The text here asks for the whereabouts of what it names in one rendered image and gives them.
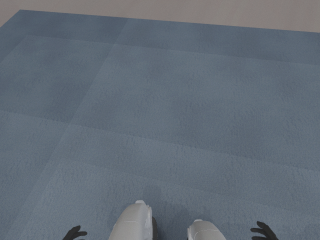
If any right robot hand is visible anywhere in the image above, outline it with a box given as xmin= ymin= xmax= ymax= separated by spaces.
xmin=250 ymin=221 xmax=279 ymax=240

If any robot thigh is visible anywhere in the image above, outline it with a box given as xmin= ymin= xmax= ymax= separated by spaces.
xmin=187 ymin=220 xmax=226 ymax=240
xmin=108 ymin=203 xmax=152 ymax=240

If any right robot thigh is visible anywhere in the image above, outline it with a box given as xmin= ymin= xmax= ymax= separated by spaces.
xmin=187 ymin=220 xmax=226 ymax=240

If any left robot hand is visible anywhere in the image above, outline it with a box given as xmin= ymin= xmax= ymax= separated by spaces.
xmin=63 ymin=225 xmax=87 ymax=240

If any left robot thigh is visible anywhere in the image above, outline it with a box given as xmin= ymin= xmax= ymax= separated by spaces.
xmin=108 ymin=203 xmax=152 ymax=240

